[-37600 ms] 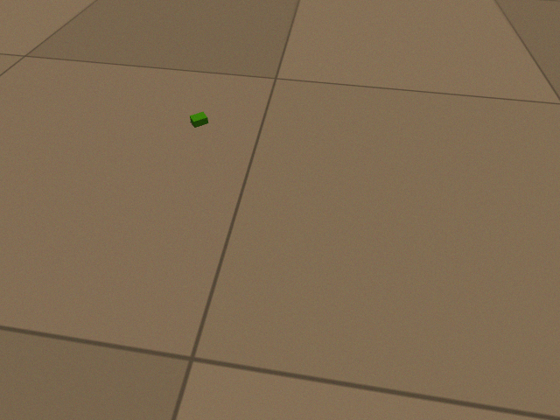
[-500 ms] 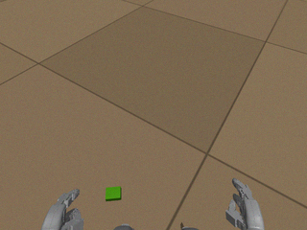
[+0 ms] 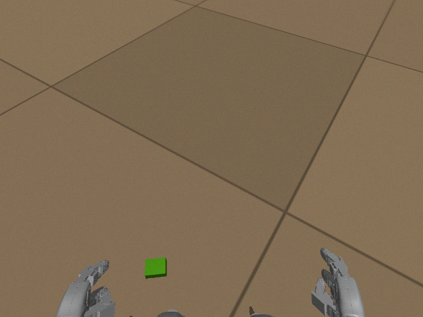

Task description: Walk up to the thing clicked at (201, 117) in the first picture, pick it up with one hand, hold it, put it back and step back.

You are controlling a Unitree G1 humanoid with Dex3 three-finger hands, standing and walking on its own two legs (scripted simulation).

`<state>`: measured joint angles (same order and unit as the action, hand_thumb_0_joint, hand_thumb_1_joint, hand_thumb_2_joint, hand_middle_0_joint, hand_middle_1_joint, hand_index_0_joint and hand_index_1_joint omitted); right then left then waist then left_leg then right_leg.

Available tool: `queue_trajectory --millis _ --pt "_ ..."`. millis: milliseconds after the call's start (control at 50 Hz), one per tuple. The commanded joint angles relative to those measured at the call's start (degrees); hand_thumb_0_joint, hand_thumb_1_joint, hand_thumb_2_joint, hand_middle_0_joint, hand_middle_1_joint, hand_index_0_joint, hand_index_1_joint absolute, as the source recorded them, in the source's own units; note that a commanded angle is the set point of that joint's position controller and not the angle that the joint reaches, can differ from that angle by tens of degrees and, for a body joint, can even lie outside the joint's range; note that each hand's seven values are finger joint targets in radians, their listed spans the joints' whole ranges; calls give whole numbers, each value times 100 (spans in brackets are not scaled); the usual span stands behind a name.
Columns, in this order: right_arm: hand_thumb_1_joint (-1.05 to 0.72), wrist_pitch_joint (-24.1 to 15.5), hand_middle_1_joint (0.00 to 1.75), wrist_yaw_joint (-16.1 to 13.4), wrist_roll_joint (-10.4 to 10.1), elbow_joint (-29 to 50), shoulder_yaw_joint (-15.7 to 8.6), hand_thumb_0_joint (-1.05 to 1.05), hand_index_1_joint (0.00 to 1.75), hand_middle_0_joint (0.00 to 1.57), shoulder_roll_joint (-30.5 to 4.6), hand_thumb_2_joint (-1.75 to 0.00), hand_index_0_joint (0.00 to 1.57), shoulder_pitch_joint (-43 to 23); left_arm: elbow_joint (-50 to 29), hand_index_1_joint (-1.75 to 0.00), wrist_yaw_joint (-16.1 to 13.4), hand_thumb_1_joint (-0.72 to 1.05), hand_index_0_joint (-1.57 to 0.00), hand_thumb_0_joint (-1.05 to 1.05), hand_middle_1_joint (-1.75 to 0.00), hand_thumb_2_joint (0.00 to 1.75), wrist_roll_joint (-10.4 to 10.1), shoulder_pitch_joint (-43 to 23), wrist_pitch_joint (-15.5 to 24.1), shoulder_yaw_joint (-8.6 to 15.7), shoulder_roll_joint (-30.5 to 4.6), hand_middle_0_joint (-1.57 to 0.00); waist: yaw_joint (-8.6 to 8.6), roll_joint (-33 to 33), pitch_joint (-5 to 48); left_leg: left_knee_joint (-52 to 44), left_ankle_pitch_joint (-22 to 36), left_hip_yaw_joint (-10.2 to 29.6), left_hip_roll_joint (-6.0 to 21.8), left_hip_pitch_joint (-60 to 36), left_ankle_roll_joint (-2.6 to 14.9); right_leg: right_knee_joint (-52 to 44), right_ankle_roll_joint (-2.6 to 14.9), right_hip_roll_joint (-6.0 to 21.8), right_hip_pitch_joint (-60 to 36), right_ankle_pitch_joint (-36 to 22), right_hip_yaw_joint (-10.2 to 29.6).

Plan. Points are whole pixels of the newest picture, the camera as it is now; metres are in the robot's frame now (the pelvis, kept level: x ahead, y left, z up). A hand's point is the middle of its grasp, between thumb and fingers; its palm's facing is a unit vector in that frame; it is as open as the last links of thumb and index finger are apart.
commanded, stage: home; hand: left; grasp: from above
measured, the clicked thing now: (156, 267) +0.42 +0.22 -0.69
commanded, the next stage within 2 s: stand in 0.46 s
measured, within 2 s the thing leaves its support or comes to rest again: neither
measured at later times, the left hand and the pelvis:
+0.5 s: hand (111, 306) +0.16 +0.18 -0.05, palm faces +0.04 -0.98 -0.20, open 7.4 cm; pelvis +0.00 +0.00 +0.00, yaw +0 degrees
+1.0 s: hand out of the picture +0.07 +0.25 -0.11, palm faces +0.02 -0.95 -0.32, open 7.4 cm; pelvis +0.00 +0.01 +0.05, yaw -1 degrees
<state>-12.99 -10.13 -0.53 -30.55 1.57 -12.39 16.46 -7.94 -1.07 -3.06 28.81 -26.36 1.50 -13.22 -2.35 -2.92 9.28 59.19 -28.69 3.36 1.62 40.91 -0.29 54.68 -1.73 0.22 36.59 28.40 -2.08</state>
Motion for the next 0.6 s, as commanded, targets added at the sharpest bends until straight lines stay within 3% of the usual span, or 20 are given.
queue_trajectory --millis 0,200,320,440,520,540,560,580 --pt "-90 -327 30 -68 19 946 -294 0 30 20 -727 -90 20 -364 -1126 -30 -23 90 -20 0 -30 90 14 -42 287 364 -554 -20 12 9 478 -976 1472 -69 -110 -732 73 -802 151 -174 -147 -1301 -199" --pt "-90 -280 30 -62 25 912 -324 0 30 20 -752 -90 20 -312 -1102 -30 -45 90 -20 0 -30 90 33 10 307 407 -598 -20 -4 -42 606 -949 1747 -45 -95 -828 57 -738 166 -173 -230 -1517 -198" --pt "-90 -284 30 -47 21 947 -304 0 30 20 -730 -90 20 -363 -1192 -30 -45 90 -20 0 -30 90 16 -142 317 373 -567 -20 11 -55 402 -1056 1300 -9 -84 -704 60 -802 163 -187 -99 -1150 -226" --pt "-90 -281 30 -45 12 979 -323 0 30 20 -742 -90 20 -343 -1263 -30 -47 90 -20 0 -30 90 28 -75 331 358 -578 -20 17 -80 602 -978 1626 -41 -84 -805 51 -727 177 -183 -166 -1417 -201" --pt "-90 -268 30 -53 20 952 -337 0 30 20 -766 -90 20 -323 -1010 -30 -53 90 -20 0 -30 90 37 -3 305 392 -576 -20 -23 41 470 -971 1477 -41 -94 -735 64 -776 157 -190 -101 -1306 -207" --pt "-90 314 30 289 780 -500 -499 0 30 20 -1355 -90 20 -832 1001 -30 -275 90 -20 0 -30 90 675 -1654 1517 332 -1113 -20 509 294 -927 -1493 2309 94 153 -858 361 -1102 434 276 -1025 -1417 376" --pt "-90 512 30 445 731 -448 -610 0 30 20 -1381 -90 20 -794 1826 -30 -252 90 -20 0 -30 90 699 -1135 1915 459 -1145 -20 435 499 -375 -1489 2420 -24 122 -1296 413 -1164 599 333 -1253 -1476 600" --pt "-90 625 30 527 771 -311 -649 0 30 20 -1460 -90 20 -659 2088 -30 -218 90 -20 0 -30 90 699 -1074 2104 432 -1188 -20 295 539 -369 -1427 2160 41 20 -1343 414 -1343 677 316 -1089 -1442 747"
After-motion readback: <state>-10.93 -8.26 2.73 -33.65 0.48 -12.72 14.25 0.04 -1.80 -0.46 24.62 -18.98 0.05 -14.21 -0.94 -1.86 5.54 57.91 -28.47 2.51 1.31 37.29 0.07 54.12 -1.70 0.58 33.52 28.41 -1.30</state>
